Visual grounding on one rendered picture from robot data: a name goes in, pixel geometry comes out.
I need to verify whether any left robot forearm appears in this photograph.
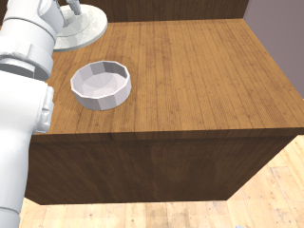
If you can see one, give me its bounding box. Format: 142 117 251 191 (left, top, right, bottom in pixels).
0 0 64 82

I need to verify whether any knob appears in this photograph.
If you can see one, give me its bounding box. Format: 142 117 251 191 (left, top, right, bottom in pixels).
62 9 76 25

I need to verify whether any robot left hand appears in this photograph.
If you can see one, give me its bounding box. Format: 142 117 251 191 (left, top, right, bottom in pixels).
56 0 82 28

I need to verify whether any pot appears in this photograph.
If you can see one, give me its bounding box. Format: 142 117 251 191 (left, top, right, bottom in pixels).
70 60 132 111

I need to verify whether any table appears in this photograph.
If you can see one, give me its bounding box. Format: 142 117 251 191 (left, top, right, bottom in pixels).
0 0 304 205

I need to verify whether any left robot upper arm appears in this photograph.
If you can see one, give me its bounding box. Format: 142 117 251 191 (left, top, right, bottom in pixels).
0 70 54 228

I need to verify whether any lid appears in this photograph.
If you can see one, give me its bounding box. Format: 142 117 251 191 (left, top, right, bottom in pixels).
53 4 108 52

